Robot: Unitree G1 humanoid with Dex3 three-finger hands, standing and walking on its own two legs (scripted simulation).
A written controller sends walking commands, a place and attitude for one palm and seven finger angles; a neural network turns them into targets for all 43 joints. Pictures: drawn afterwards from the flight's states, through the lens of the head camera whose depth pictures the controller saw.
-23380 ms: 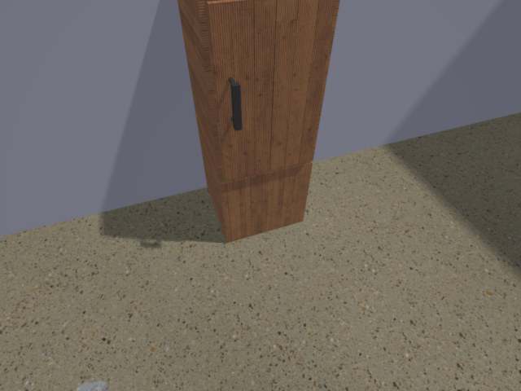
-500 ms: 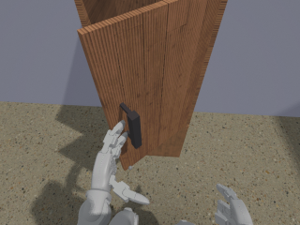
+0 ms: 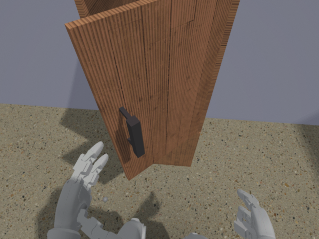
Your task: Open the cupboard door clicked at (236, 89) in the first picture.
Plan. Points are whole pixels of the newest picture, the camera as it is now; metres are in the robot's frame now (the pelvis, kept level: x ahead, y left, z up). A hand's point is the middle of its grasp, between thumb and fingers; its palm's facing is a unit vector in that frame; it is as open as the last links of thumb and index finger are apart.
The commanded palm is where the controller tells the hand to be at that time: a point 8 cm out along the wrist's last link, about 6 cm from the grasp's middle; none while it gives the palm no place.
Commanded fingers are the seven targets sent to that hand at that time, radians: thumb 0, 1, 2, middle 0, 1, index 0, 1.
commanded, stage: slide the hand sideways off the handle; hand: left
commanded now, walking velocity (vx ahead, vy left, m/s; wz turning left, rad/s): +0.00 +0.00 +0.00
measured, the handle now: (131, 133) +0.35 +0.09 +0.07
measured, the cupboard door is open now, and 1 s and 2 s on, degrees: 43 43 43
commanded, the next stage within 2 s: draw the hand back to the body in 0.04 s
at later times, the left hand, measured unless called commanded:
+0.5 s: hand (72, 198) +0.19 +0.17 +0.12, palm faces -0.04 -1.00 -0.05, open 16.3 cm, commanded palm +0.16 +0.23 +0.13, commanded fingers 0.00 -0.50 0.30 -0.15 -0.30 -0.15 -0.30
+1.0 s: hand (7, 173) +0.20 +0.25 +0.18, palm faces +0.29 -0.89 -0.36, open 13.2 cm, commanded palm +0.16 +0.30 +0.21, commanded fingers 0.00 0.34 0.66 -0.18 -0.30 -0.18 -0.30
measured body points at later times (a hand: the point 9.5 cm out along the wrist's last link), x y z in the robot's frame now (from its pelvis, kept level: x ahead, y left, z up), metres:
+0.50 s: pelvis -0.01 +0.01 +0.02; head +0.01 +0.00 +0.47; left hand +0.18 +0.22 +0.12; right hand +0.17 -0.22 -0.04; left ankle +0.04 +0.13 -0.65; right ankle -0.03 -0.10 -0.65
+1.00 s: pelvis +0.02 +0.04 +0.07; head +0.00 +0.02 +0.52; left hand +0.18 +0.30 +0.20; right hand +0.20 -0.18 +0.00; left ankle +0.03 +0.13 -0.65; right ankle -0.03 -0.10 -0.65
